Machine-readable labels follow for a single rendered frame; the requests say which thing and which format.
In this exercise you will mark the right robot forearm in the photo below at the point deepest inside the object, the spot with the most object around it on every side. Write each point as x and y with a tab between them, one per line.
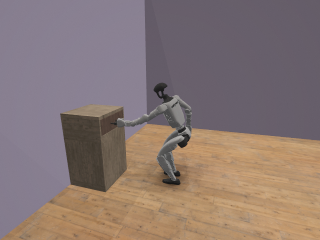
188	118

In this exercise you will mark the left robot forearm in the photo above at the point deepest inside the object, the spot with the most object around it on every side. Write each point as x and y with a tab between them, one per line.
138	121

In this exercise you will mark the left robot shin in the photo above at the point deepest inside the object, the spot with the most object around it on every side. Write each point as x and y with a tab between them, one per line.
165	165

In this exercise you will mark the robot right upper arm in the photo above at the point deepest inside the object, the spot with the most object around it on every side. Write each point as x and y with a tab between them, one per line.
187	108

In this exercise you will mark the left robot hand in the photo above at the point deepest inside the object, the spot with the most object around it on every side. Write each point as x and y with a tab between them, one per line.
120	122

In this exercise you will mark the cabinet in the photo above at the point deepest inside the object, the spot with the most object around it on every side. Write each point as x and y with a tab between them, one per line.
94	161

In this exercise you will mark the right robot hand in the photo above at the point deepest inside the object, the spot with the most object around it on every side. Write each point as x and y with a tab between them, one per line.
190	128

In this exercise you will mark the robot left upper arm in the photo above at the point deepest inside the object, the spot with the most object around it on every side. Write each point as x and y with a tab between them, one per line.
158	111

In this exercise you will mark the drawer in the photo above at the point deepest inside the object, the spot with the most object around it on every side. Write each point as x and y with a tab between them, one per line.
106	125

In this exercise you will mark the robot head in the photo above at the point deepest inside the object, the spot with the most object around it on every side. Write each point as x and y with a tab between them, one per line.
160	87

